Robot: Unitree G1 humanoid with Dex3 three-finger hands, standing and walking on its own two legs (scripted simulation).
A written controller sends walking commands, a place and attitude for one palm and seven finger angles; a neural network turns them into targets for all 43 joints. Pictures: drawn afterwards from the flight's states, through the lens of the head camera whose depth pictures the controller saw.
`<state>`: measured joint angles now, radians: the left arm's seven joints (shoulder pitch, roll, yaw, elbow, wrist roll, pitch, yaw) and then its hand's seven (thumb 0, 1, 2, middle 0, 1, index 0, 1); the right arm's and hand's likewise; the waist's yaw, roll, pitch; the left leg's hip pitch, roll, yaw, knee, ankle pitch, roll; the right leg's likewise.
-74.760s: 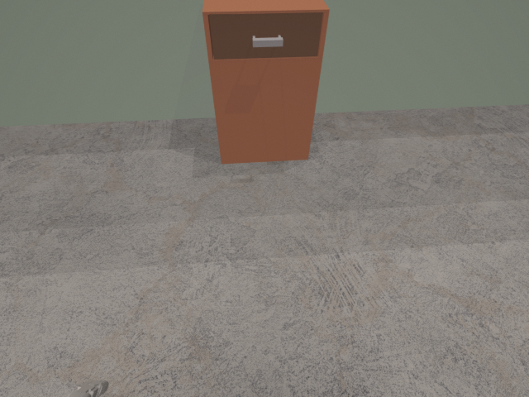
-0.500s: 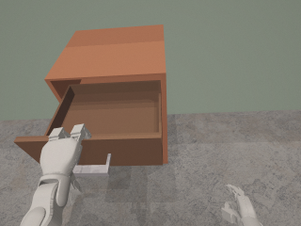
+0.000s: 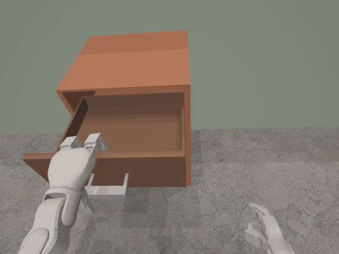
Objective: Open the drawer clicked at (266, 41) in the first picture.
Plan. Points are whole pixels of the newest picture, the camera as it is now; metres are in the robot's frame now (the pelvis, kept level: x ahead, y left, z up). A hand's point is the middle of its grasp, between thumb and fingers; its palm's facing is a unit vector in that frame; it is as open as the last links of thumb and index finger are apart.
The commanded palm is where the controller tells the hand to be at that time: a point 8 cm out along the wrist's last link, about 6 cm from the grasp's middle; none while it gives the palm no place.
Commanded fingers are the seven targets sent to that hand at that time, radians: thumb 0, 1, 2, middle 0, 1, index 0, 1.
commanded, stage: draw the hand back to the body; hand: left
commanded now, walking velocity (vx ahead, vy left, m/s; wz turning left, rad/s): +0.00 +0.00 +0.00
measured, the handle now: (107, 184) +0.30 +0.25 -0.07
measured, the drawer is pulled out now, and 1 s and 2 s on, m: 0.30 0.30 0.30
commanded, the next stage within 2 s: step back with the hand held close in 1.50 s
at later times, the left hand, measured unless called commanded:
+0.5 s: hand (61, 186) +0.21 +0.26 +0.10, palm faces +0.09 -0.07 -0.99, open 13.8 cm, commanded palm +0.17 +0.26 +0.15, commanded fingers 0.00 -0.47 0.31 -0.30 -1.18 -0.30 -1.18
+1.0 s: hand (57, 178) +0.20 +0.23 +0.16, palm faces +0.38 -0.84 -0.39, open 11.3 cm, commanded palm +0.14 +0.27 +0.17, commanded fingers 0.00 0.41 0.69 -0.23 -0.62 -0.23 -0.62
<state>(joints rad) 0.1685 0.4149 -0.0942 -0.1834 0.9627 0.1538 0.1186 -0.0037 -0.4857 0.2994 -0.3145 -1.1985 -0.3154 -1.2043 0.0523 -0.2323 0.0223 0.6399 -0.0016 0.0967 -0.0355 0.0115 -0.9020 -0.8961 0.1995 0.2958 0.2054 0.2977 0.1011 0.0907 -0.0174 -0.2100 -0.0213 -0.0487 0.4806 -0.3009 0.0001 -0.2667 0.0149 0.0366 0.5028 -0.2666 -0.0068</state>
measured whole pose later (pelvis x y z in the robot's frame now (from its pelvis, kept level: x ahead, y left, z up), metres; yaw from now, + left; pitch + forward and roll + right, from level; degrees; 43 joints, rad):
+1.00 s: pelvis +0.00 +0.00 +0.01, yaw +1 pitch -3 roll -1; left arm 0.48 0.32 0.26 -0.46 -0.03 -0.11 0.11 -0.01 0.08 0.55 -0.26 -0.83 -0.26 -0.83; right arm 0.18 -0.21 0.03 0.67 -0.02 -0.14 -0.08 0.01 -0.90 -0.90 0.20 0.30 0.21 0.30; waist 0.05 0.05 0.04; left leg -0.08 -0.01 -0.07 0.40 -0.28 -0.01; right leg -0.11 0.02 0.01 0.39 -0.23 -0.01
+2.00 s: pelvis -0.04 +0.01 +0.00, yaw +5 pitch +2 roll -1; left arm 0.67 0.38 0.34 -0.61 -0.04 -0.17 0.15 0.01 0.89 0.90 -0.21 -0.30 -0.21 -0.31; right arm 0.16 -0.23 -0.03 0.58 0.00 -0.05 -0.11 0.01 -0.90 -0.90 0.20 0.30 0.21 0.30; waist -0.01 0.01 0.03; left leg -0.34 -0.04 -0.13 0.56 -0.25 0.00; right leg -0.32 0.00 -0.05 0.48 -0.20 0.01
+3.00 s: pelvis -0.23 +0.00 +0.00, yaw +2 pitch +3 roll -4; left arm 0.61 0.44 0.36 -0.70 -0.07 -0.15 0.14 0.01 0.89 0.90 -0.20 -0.30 -0.21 -0.31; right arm 0.10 -0.15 0.04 0.60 -0.02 -0.13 -0.04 0.01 -0.90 -0.90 0.20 0.30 0.21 0.30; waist 0.02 -0.04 0.01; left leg -0.42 0.05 0.02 0.37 0.00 0.04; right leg -0.38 0.07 -0.01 0.94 -0.51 0.01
